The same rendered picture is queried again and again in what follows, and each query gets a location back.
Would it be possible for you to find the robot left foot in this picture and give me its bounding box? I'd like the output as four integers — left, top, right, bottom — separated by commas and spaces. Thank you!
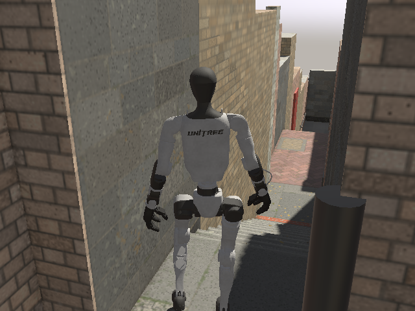
172, 290, 186, 311

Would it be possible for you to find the left robot forearm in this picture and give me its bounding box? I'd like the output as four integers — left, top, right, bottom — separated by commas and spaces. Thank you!
145, 160, 166, 209

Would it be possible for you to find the left robot upper arm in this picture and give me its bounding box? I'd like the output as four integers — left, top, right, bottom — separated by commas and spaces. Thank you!
155, 115, 182, 176

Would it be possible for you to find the right robot upper arm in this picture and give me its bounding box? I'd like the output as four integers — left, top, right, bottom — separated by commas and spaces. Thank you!
227, 113, 259, 170

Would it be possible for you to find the robot right hand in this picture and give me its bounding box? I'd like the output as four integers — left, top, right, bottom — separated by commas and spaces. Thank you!
247, 193, 271, 214

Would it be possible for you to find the robot left hand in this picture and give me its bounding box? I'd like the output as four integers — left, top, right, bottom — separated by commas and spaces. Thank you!
143, 206, 168, 232

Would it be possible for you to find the right robot shin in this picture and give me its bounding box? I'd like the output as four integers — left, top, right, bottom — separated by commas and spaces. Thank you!
219, 249, 235, 311

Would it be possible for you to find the right robot forearm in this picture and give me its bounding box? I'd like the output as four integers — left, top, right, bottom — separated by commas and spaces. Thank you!
248, 154, 268, 196

